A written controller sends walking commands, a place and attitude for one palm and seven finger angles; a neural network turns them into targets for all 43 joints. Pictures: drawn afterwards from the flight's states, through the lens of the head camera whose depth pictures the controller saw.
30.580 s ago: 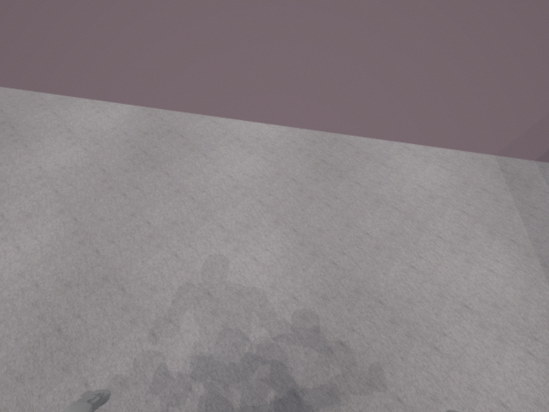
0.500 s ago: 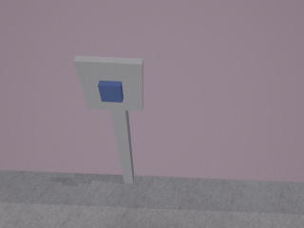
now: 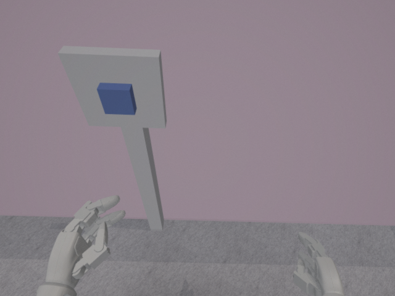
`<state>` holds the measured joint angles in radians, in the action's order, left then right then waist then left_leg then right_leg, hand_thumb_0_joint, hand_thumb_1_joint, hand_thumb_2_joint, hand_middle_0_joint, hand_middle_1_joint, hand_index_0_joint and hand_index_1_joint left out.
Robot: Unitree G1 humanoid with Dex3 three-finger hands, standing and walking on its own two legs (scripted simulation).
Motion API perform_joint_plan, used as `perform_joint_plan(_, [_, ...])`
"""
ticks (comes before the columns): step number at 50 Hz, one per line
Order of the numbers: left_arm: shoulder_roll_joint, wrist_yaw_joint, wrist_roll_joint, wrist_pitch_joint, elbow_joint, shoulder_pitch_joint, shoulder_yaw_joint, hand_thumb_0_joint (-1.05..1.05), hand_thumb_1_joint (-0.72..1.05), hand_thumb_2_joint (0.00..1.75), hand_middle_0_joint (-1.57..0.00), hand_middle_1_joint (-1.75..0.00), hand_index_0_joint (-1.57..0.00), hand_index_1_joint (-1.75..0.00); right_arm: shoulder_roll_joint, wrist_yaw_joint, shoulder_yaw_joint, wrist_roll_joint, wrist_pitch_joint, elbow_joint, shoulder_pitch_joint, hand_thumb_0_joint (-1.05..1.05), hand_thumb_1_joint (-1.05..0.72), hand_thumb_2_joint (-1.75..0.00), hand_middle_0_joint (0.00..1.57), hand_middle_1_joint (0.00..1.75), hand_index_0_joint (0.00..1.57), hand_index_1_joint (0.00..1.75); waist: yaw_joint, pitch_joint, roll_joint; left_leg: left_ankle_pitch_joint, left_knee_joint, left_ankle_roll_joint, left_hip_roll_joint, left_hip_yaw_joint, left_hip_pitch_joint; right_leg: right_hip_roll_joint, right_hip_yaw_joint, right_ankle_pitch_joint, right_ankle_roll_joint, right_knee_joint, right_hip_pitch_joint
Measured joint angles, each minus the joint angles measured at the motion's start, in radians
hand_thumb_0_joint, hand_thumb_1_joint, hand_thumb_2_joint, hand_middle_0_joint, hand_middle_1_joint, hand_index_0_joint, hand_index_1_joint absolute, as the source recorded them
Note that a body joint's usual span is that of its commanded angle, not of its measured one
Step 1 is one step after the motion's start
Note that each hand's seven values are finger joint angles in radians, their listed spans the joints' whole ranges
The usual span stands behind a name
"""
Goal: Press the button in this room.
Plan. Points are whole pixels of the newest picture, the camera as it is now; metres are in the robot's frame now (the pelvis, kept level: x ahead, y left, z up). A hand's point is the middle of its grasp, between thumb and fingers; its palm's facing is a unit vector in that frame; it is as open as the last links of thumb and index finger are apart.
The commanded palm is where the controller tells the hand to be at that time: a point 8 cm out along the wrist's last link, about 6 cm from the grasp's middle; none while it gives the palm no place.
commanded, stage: raise the hand and make a fist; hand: left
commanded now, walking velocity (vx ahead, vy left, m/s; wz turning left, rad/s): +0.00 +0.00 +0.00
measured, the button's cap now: (118, 98) +0.50 +0.20 +0.14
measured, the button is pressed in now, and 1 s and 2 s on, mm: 0 0 0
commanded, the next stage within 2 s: aim a knuckle at the button in 1.66 s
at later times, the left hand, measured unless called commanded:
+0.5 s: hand (81, 254) +0.19 +0.20 +0.05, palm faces +0.06 -1.00 -0.01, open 3.1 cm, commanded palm +0.16 +0.26 +0.06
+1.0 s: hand (45, 236) +0.20 +0.25 +0.10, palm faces +0.03 -1.00 -0.04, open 3.1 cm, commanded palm +0.17 +0.30 +0.11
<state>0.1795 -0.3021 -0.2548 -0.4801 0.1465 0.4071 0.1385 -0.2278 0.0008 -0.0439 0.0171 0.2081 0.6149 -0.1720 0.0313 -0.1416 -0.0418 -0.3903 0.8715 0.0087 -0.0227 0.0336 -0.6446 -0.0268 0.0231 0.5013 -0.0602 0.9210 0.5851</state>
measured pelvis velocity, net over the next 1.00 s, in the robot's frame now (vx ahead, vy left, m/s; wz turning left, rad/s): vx -0.01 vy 0.05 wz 0.03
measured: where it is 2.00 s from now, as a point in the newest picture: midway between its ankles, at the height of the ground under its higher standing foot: outside the picture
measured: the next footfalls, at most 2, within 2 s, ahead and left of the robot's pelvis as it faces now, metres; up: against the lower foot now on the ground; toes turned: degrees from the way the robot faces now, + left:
none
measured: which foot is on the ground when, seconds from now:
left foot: down 0.00-1.00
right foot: down 0.00-1.00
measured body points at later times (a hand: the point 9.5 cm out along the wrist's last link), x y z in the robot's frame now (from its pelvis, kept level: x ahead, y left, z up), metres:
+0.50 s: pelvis -0.01 +0.00 -0.01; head +0.01 +0.00 +0.44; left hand +0.18 +0.26 +0.05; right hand +0.13 -0.23 -0.09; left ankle +0.02 +0.12 -0.69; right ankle -0.03 -0.08 -0.69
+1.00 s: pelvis -0.01 +0.05 +0.01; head -0.01 +0.06 +0.46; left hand +0.19 +0.30 +0.10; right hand +0.19 -0.16 -0.04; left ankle +0.02 +0.12 -0.69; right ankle -0.03 -0.08 -0.69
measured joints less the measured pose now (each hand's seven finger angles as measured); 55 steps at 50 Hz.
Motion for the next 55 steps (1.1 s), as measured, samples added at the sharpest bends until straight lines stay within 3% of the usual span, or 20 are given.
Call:
perform_joint_plan(2, [0.003,-0.038,-0.007,0.037,0.01,0.065,0.009,0.0,0.92,0.9,-0.49,-0.62,-0.49,-0.62,-0.014,-0.008,-0.009,0.003,-0.012,-0.047,0.014,0.01,-0.91,-0.9,0.21,0.3,0.2,0.3,-0.015,0.001,-0.016,-0.02,0.052,-0.011,0.005,-0.012,-0.044,-0.006,0.012,0.022,-0.006,0.047,0.038])
perform_joint_plan(5, [0.011,-0.009,-0.01,0.062,-0.014,0.161,0.037,0.01,0.91,0.9,-0.57,-0.71,-0.57,-0.71,-0.03,-0.028,-0.024,0.0,-0.018,-0.091,0.023,0.01,-0.91,-0.9,0.2,0.3,0.2,0.3,-0.043,-0.001,-0.02,-0.051,0.122,-0.013,0.013,-0.039,-0.101,-0.016,0.04,0.045,-0.014,0.092,0.077])
perform_joint_plan(9, [0.029,0.056,-0.022,-0.035,-0.143,0.212,0.067,0.02,0.91,0.9,-0.68,-0.83,-0.68,-0.83,-0.036,-0.049,-0.021,-0.01,-0.007,-0.089,0.027,0.01,-0.91,-0.9,0.2,0.3,0.2,0.29,-0.076,-0.005,0.005,-0.077,0.201,-0.022,0.021,-0.086,-0.164,-0.028,0.088,0.064,-0.027,0.132,0.111])
perform_joint_plan(11, [0.036,0.045,-0.039,-0.095,-0.198,0.173,0.061,0.02,0.91,0.9,-0.74,-0.89,-0.73,-0.89,-0.034,-0.053,-0.002,-0.01,0.005,-0.07,0.035,0.01,-0.91,-0.9,0.2,0.3,0.2,0.29,-0.08,-0.004,0.03,-0.083,0.232,-0.024,0.022,-0.106,-0.19,-0.031,0.108,0.069,-0.029,0.148,0.124])
perform_joint_plan(13, [0.044,0.002,-0.052,-0.117,-0.222,0.099,0.042,0.02,0.91,0.9,-0.79,-0.95,-0.79,-0.95,-0.024,-0.056,0.026,-0.002,0.011,-0.054,0.043,0.01,-0.91,-0.9,0.2,0.3,0.2,0.3,-0.076,0.001,0.055,-0.084,0.253,-0.023,0.023,-0.116,-0.208,-0.033,0.119,0.068,-0.027,0.16,0.136])
perform_joint_plan(15, [0.06,-0.054,-0.052,-0.069,-0.209,0.018,0.022,0.02,0.91,0.9,-0.84,-1.01,-0.84,-1.01,-0.002,-0.059,0.052,0.011,0.0,-0.045,0.04,0.01,-0.91,-0.9,0.2,0.3,0.2,0.3,-0.065,0.004,0.069,-0.076,0.249,-0.024,0.026,-0.111,-0.211,-0.035,0.114,0.06,-0.022,0.159,0.143])
perform_joint_plan(18, [0.087,-0.105,-0.048,0.118,-0.161,-0.047,0.005,0.01,0.91,0.9,-0.92,-1.1,-0.93,-1.1,0.037,-0.065,0.08,0.031,-0.04,-0.054,0.001,0.01,-0.9,-0.9,0.21,0.3,0.21,0.3,-0.038,0.009,0.073,-0.053,0.195,-0.022,0.026,-0.084,-0.17,-0.031,0.086,0.038,-0.014,0.124,0.119])
perform_joint_plan(20, [0.09,-0.088,-0.054,0.237,-0.152,-0.032,0.014,0.01,0.91,0.9,-0.98,-1.16,-0.98,-1.16,0.054,-0.069,0.088,0.036,-0.065,-0.066,-0.039,0.01,-0.9,-0.9,0.21,0.3,0.21,0.3,-0.018,0.008,0.072,-0.037,0.144,-0.015,0.025,-0.061,-0.123,-0.028,0.062,0.02,-0.006,0.086,0.085])
perform_joint_plan(22, [0.076,-0.036,-0.069,0.293,-0.167,0.011,0.038,0.01,0.9,0.9,-1.04,-1.22,-1.04,-1.22,0.06,-0.075,0.085,0.035,-0.078,-0.072,-0.082,0.01,-0.9,-0.9,0.21,0.3,0.21,0.3,-0.006,0.007,0.069,-0.025,0.098,-0.008,0.026,-0.041,-0.077,-0.028,0.04,0.004,0.0,0.047,0.048])
perform_joint_plan(24, [0.061,0.025,-0.076,0.28,-0.196,0.055,0.067,0.02,0.9,0.9,-1.09,-1.28,-1.09,-1.28,0.056,-0.077,0.074,0.031,-0.079,-0.071,-0.119,0.02,-0.9,-0.9,0.21,0.3,0.21,0.3,-0.005,0.007,0.064,-0.017,0.067,-0.003,0.028,-0.03,-0.046,-0.029,0.028,-0.009,0.002,0.016,0.021])
perform_joint_plan(27, [0.056,0.083,-0.063,0.196,-0.23,0.09,0.098,0.02,0.91,0.9,-1.17,-1.36,-1.16,-1.36,0.03,-0.072,0.055,0.022,-0.066,-0.059,-0.154,0.02,-0.9,-0.9,0.21,0.3,0.21,0.3,-0.01,0.014,0.061,-0.013,0.059,0.005,0.025,-0.033,-0.04,-0.027,0.031,-0.018,0.006,-0.005,0.007])
perform_joint_plan(30, [0.07,0.074,-0.055,0.12,-0.236,0.084,0.093,0.02,0.91,0.9,-1.22,-1.42,-1.22,-1.42,-0.007,-0.067,0.046,0.021,-0.045,-0.041,-0.156,0.02,-0.9,-0.9,0.21,0.3,0.21,0.3,-0.015,0.029,0.065,-0.013,0.076,0.015,0.02,-0.044,-0.06,-0.023,0.043,-0.02,0.014,-0.002,0.015])
perform_joint_plan(32, [0.074,0.047,-0.056,0.106,-0.233,0.075,0.069,0.01,0.91,0.9,-1.24,-1.44,-1.24,-1.44,-0.027,-0.067,0.043,0.026,-0.029,-0.032,-0.147,0.02,-0.9,-0.9,0.21,0.3,0.2,0.3,-0.015,0.036,0.072,-0.013,0.085,0.022,0.017,-0.049,-0.068,-0.021,0.048,-0.023,0.02,-0.004,0.017])
perform_joint_plan(36, [0.081,0.018,-0.049,0.145,-0.242,0.064,0.018,0.01,0.91,0.9,-1.28,-1.48,-1.27,-1.48,-0.035,-0.074,0.04,0.033,0.0,-0.032,-0.121,0.02,-0.9,-0.9,0.21,0.3,0.2,0.3,-0.01,0.034,0.071,-0.009,0.072,0.036,0.012,-0.041,-0.053,-0.016,0.04,-0.034,0.033,-0.025,-0.001])
perform_joint_plan(45, [0.093,0.107,-0.039,0.227,-0.301,0.018,0.055,0.02,0.9,0.9,-1.3,-1.5,-1.3,-1.5,0.006,-0.063,0.077,0.03,0.011,-0.082,-0.079,0.02,-0.9,-0.9,0.2,0.3,0.2,0.3,-0.019,0.019,0.064,0.004,0.01,0.054,-0.002,-0.032,0.04,-0.002,0.029,-0.056,0.052,-0.099,-0.099])
perform_joint_plan(55, [0.114,0.062,-0.021,0.357,-0.299,-0.042,0.037,0.02,0.9,0.9,-1.3,-1.5,-1.3,-1.5,0.014,-0.062,0.123,0.028,0.005,-0.086,-0.072,0.01,-0.9,-0.9,0.21,0.3,0.21,0.3,-0.047,0.045,0.07,0.031,-0.061,0.064,-0.016,-0.033,0.124,0.009,0.029,-0.087,0.063,-0.178,-0.189])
